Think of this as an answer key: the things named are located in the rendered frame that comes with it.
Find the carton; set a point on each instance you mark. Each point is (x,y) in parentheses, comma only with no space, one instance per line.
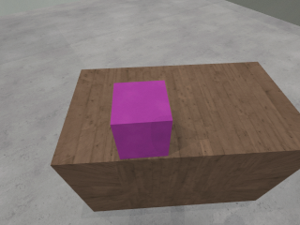
(141,119)

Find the pedestal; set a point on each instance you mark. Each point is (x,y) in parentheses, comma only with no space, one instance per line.
(235,136)

